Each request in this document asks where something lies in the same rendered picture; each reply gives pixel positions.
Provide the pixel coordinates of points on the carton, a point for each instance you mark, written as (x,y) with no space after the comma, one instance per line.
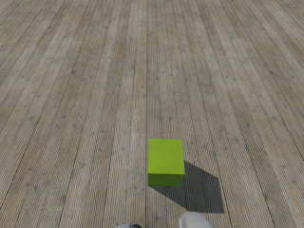
(165,162)

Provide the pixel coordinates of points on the robot right thigh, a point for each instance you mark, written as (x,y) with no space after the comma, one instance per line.
(194,220)

